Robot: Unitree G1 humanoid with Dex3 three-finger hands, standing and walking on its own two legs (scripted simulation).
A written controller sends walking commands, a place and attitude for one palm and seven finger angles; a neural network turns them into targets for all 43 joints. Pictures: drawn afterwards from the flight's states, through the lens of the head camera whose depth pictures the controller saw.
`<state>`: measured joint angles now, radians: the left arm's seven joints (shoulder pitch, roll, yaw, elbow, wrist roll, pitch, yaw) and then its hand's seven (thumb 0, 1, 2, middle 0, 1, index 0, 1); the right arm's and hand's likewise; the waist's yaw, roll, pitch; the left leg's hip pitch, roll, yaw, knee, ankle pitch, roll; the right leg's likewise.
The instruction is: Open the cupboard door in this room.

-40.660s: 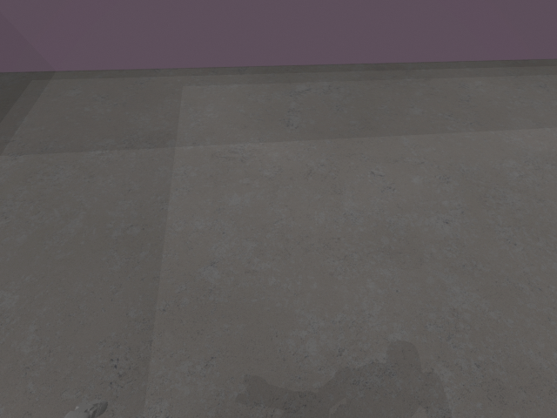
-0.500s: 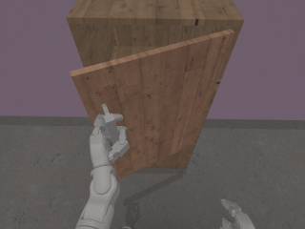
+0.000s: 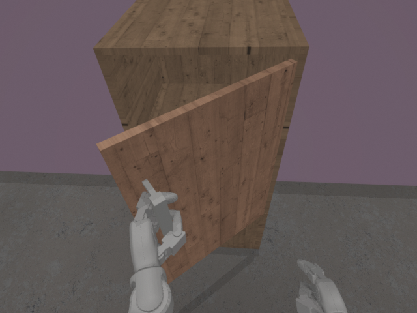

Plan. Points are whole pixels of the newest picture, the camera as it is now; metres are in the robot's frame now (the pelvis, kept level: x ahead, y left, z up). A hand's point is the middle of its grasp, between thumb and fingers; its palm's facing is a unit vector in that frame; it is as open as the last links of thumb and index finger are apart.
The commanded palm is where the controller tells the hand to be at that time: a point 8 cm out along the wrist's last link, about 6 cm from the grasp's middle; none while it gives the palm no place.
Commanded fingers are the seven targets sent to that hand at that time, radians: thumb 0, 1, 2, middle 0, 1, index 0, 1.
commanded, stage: open thumb and fingers to let go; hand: left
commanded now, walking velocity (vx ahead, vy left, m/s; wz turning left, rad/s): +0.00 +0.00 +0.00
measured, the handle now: (159, 212) +0.30 +0.10 +0.06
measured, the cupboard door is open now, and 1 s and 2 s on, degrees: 40 39 40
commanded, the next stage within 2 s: slide the hand sideways off the handle in 0.74 s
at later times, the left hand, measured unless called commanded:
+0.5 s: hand (169, 231) +0.26 +0.08 +0.07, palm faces +0.32 -0.95 -0.01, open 13.3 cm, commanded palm +0.22 +0.11 +0.07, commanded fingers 0.00 -0.50 0.30 -0.23 -0.80 -0.23 -0.80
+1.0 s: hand (164, 246) +0.23 +0.08 +0.06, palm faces -0.13 -0.99 -0.02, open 16.0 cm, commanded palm +0.22 +0.12 +0.07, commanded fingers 0.00 -0.50 0.30 -0.15 -0.30 -0.15 -0.30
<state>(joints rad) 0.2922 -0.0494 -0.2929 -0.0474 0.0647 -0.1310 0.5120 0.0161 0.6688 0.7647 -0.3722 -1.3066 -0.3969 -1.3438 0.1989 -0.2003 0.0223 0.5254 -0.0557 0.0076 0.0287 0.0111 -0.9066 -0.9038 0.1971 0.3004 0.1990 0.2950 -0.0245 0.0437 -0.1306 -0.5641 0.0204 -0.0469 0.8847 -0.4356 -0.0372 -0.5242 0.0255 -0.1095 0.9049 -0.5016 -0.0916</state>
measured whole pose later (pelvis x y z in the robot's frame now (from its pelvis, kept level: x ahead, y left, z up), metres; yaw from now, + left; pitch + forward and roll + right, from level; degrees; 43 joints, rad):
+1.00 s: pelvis -0.02 +0.05 -0.01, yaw -1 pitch +7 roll -1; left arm 0.22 0.04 -0.31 -0.03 0.03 -0.24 0.17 -0.01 -0.50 0.30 -0.22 -0.41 -0.17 -0.42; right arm 0.24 -0.20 0.03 0.47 -0.01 -0.01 0.03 0.01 -0.91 -0.90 0.20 0.30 0.20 0.30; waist -0.01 0.04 -0.10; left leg -0.65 -0.01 -0.02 0.97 -0.45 0.01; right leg -0.60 0.00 -0.07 0.96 -0.48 -0.03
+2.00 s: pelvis -0.01 +0.04 -0.03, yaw -2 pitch +10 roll -1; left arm 0.67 0.16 -0.08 -0.36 -0.13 -0.31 -0.07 -0.01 -0.50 0.30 -0.16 -0.31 -0.16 -0.30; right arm 0.29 -0.23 0.01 0.38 0.02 -0.04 -0.02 0.01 -0.91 -0.90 0.20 0.30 0.20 0.30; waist 0.00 0.05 -0.14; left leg -0.75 0.00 -0.02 1.08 -0.51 0.00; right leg -0.70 0.01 -0.07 1.06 -0.54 -0.04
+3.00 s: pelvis +0.00 +0.08 +0.03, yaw -3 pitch -1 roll -2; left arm 0.61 0.32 0.15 -0.51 -0.05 -0.01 0.13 -0.01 0.01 0.52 -0.18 -0.30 -0.17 -0.30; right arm 0.26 -0.21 0.08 0.52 0.02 -0.10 -0.10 0.01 -0.90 -0.90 0.20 0.30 0.20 0.30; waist 0.05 0.05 -0.06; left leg -0.31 -0.02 0.01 0.68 -0.36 0.05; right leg -0.26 0.00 -0.03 0.62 -0.36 0.01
